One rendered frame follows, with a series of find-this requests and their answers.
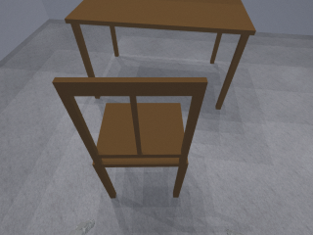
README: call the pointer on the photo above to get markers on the table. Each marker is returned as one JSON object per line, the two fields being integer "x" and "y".
{"x": 214, "y": 16}

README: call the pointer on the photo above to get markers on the chair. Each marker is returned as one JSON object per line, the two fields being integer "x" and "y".
{"x": 136, "y": 134}

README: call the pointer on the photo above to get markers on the robot left hand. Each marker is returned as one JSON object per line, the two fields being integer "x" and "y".
{"x": 83, "y": 227}

